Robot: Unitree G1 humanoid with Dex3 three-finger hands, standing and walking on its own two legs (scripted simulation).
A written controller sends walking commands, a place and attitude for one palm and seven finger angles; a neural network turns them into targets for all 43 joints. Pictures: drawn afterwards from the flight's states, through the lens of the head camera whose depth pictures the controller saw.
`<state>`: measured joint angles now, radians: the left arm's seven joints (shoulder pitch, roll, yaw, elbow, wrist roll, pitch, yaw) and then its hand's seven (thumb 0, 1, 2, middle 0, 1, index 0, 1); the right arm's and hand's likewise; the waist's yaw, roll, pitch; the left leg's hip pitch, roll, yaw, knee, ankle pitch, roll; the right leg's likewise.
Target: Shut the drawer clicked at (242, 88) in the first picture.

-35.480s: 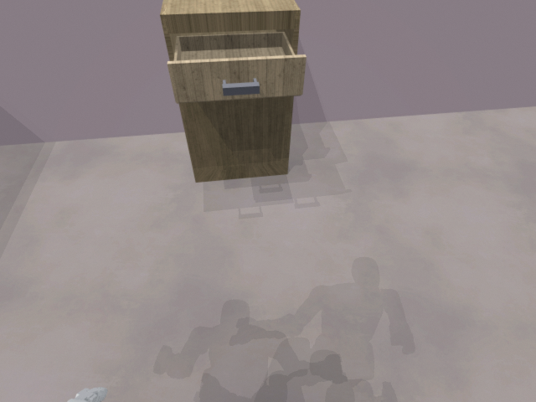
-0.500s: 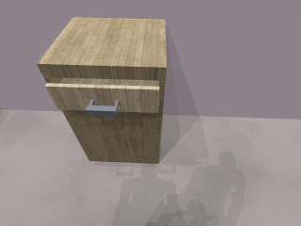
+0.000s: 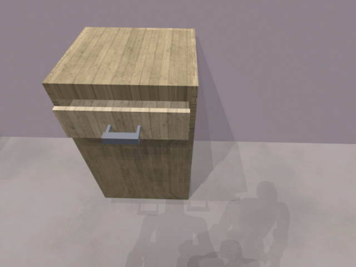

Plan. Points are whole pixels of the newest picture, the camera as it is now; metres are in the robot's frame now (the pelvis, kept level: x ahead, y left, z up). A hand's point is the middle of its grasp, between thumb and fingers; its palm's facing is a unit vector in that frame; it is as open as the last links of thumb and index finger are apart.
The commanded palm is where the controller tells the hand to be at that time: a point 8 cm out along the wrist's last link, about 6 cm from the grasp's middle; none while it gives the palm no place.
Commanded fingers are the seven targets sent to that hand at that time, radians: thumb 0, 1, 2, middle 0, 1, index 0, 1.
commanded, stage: raise the hand and make a fist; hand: left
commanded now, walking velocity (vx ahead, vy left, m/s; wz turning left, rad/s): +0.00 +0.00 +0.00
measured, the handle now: (122, 133) +0.54 +0.23 -0.08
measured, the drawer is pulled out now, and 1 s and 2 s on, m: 0.05 0.05 0.05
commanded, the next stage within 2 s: bring the fist close to the handle in 1.96 s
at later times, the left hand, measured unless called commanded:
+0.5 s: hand (122, 252) +0.17 +0.14 -0.07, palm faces +0.01 -1.00 +0.02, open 5.8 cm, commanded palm +0.17 +0.22 -0.04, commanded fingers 0.00 0.90 0.90 -0.66 -0.80 -0.66 -0.80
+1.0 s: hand (104, 199) +0.26 +0.19 +0.00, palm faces +0.06 -1.00 -0.05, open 3.5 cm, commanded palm +0.24 +0.24 -0.01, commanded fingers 0.00 0.90 0.90 -1.16 -1.34 -1.16 -1.34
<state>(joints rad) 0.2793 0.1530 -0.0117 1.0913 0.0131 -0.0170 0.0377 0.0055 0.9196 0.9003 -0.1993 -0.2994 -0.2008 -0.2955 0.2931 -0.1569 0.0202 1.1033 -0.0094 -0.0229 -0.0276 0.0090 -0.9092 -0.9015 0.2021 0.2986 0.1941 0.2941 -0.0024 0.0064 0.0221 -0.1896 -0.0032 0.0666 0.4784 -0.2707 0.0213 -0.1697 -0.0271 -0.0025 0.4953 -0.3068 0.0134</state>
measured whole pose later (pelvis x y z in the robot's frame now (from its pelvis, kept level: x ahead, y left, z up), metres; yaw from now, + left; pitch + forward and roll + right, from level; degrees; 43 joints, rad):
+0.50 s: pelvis -0.04 -0.03 -0.08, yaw +2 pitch +12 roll +1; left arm 0.30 0.18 0.11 0.22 -0.19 -0.43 -0.28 0.01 0.91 0.90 -0.47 -0.59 -0.48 -0.59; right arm 0.15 -0.27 -0.06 0.47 0.01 -0.22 -0.02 0.01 -0.90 -0.90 0.20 0.30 0.20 0.29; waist 0.02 -0.06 -0.11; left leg -0.82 0.03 0.01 1.08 -0.47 -0.03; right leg -0.78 -0.01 -0.06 1.11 -0.54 -0.05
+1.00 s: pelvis -0.04 -0.02 -0.07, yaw +1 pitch +13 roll -1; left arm 0.03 0.27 0.25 0.24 -0.27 -0.34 -0.23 0.02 0.91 0.90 -0.97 -1.13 -0.97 -1.13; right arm 0.37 -0.27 0.00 0.58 0.03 -0.16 -0.05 0.02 -0.90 -0.90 0.21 0.30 0.20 0.29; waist -0.04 0.02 -0.12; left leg -0.80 0.05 0.02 1.02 -0.44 0.00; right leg -0.76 0.01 -0.04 1.01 -0.48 -0.01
